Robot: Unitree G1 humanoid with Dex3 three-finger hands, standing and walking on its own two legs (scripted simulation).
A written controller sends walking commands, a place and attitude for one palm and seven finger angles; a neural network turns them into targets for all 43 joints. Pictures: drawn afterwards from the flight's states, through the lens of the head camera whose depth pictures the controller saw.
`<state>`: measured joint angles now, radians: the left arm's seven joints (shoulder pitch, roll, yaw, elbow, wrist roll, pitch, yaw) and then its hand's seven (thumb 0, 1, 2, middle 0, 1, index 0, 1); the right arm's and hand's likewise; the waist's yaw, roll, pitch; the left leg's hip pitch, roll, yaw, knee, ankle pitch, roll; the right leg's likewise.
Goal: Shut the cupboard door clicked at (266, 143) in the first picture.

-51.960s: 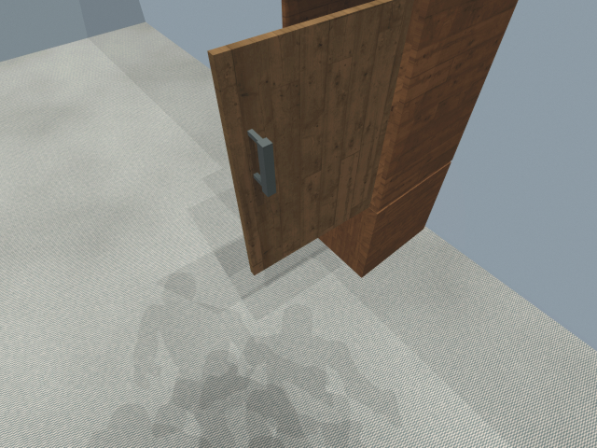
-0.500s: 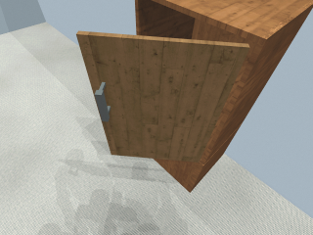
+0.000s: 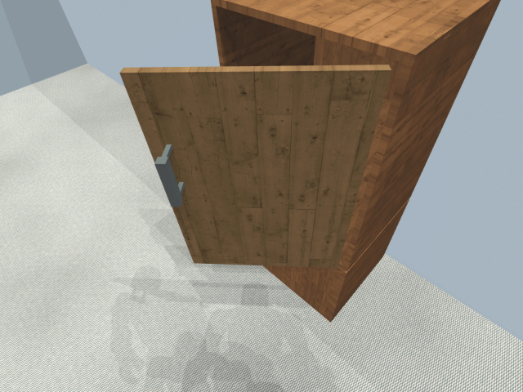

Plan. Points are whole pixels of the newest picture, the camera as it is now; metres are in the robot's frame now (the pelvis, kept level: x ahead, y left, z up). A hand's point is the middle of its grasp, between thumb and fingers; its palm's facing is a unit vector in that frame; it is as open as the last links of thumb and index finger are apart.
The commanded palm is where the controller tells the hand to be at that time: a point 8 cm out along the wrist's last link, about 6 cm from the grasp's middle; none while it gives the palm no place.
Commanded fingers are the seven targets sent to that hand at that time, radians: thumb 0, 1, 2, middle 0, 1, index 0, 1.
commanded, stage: come to a stop and stand still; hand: left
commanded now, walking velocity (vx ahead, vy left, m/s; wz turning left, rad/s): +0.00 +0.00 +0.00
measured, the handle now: (172, 176) +0.49 +0.21 +0.04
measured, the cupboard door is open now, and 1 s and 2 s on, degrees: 40 40 40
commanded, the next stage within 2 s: look again from close up in 0.96 s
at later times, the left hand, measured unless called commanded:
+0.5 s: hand out of the picture +0.07 +0.16 -0.17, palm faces +0.01 -0.97 -0.23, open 7.4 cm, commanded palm none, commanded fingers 0.00 0.90 0.90 -0.20 -0.30 -0.20 -0.30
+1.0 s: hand out of the picture +0.08 +0.16 -0.17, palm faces +0.05 -0.97 -0.23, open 7.4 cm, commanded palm none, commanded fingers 0.00 0.90 0.90 -0.20 -0.30 -0.20 -0.30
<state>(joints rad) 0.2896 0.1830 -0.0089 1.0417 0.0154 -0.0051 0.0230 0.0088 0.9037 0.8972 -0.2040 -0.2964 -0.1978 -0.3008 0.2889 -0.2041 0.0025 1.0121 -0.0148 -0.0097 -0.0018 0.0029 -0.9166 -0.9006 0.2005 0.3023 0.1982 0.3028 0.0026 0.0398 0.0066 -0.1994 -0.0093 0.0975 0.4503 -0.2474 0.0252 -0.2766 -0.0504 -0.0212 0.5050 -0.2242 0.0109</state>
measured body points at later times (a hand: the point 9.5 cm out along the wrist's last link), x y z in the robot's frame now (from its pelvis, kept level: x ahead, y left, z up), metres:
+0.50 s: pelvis +0.04 -0.02 +0.00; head +0.06 -0.03 +0.45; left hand +0.07 +0.21 -0.15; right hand +0.06 -0.25 -0.16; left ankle +0.00 +0.10 -0.74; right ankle +0.03 -0.13 -0.74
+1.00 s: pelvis +0.05 -0.03 +0.00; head +0.08 -0.03 +0.45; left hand +0.07 +0.21 -0.15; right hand +0.08 -0.25 -0.16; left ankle +0.00 +0.10 -0.74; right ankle +0.03 -0.13 -0.74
